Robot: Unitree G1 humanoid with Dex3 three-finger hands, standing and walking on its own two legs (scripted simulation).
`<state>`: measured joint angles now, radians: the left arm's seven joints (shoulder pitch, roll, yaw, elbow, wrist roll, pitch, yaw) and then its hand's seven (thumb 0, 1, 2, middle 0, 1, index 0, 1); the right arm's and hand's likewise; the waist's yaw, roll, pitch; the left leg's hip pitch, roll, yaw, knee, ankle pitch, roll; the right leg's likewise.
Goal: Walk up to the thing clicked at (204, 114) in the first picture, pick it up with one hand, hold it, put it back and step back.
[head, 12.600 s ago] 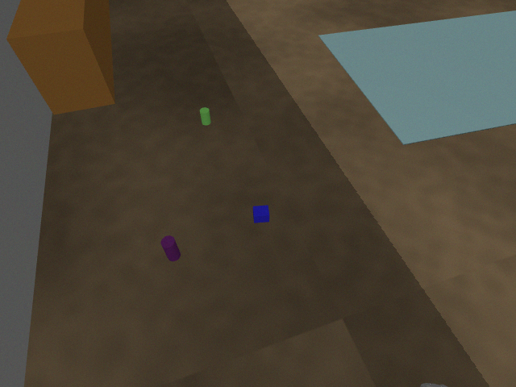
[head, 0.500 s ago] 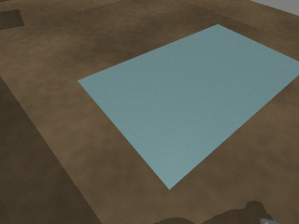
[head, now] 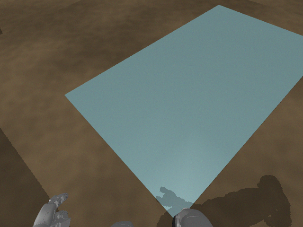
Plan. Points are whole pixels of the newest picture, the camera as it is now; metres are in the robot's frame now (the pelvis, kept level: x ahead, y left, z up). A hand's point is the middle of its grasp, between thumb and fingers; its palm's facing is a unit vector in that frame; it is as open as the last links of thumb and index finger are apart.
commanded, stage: walk up
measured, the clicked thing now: out of the picture -0.17 +1.02 -0.71
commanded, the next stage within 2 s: none
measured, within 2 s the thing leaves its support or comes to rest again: neither
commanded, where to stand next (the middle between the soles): +0.84 -0.01 m, yaw +0 degrees
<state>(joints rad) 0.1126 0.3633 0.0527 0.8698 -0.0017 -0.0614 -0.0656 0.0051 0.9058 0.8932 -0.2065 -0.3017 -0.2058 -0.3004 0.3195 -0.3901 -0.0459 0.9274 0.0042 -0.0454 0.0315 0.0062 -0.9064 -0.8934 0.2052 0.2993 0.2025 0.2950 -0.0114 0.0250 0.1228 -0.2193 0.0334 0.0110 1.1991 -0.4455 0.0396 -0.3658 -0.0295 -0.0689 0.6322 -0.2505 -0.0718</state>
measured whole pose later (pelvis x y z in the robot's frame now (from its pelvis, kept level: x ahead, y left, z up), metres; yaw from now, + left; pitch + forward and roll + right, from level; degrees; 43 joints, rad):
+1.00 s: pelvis +0.44 +0.00 +0.02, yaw -2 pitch -3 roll +3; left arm 0.20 0.36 0.05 0.84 0.00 -0.07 -0.05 0.01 0.90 0.89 -0.21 -0.30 -0.21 -0.30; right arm 0.32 -0.41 -0.03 0.86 0.01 -0.05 0.03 0.00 -0.91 -0.89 0.21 0.30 0.20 0.29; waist 0.00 0.02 0.10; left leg -0.35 0.02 -0.01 1.12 -0.40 0.04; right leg -0.27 -0.03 -0.06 0.53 -0.21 -0.06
